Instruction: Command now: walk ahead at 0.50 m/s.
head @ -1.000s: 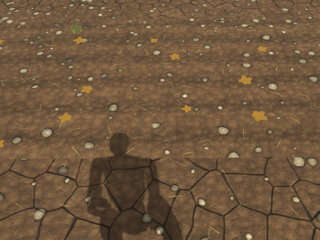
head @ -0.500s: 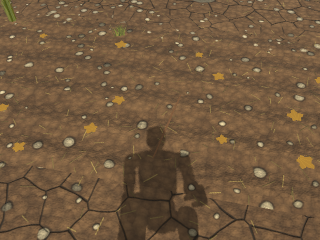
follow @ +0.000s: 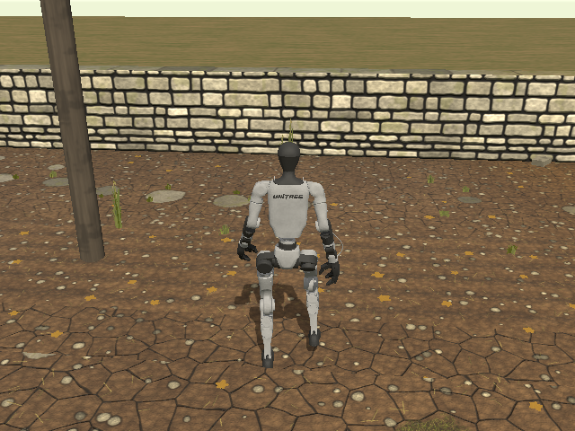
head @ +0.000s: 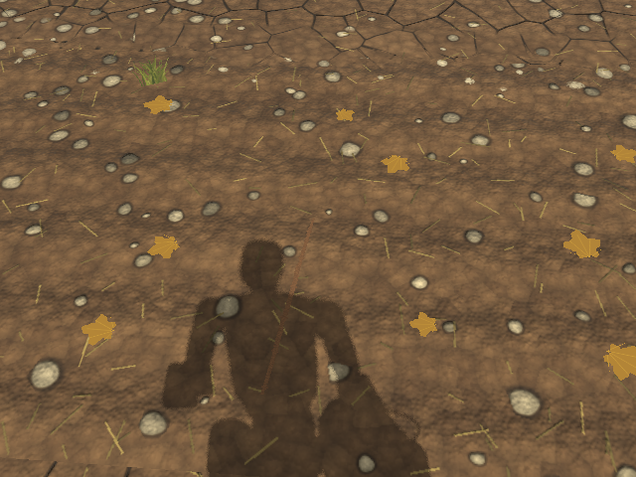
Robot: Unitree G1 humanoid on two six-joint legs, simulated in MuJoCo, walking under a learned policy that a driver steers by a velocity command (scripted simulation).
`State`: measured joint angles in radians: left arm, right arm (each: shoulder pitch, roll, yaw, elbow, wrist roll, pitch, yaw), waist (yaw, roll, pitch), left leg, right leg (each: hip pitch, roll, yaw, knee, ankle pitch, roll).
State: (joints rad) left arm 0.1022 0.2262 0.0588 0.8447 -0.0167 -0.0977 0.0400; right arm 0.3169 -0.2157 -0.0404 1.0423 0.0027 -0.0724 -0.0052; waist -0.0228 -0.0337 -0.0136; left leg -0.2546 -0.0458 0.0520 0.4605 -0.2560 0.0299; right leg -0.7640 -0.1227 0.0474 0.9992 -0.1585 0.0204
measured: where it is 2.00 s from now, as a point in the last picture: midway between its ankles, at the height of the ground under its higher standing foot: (357, 325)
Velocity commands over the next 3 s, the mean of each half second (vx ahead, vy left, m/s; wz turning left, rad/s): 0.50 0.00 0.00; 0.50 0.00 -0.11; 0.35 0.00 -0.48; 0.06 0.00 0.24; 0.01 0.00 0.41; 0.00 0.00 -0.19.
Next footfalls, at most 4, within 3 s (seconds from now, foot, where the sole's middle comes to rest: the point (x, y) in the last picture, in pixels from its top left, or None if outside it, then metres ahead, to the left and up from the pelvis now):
0.16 right None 0.26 -0.16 -0.77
0.74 left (295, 438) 0.57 0.07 -0.77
1.30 right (400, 320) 0.86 -0.18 -0.77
1.82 left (312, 303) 0.92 0.03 -0.77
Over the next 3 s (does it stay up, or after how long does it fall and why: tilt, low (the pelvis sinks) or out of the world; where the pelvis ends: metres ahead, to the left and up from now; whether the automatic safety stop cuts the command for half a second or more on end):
stays up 0.86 -0.11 -0.01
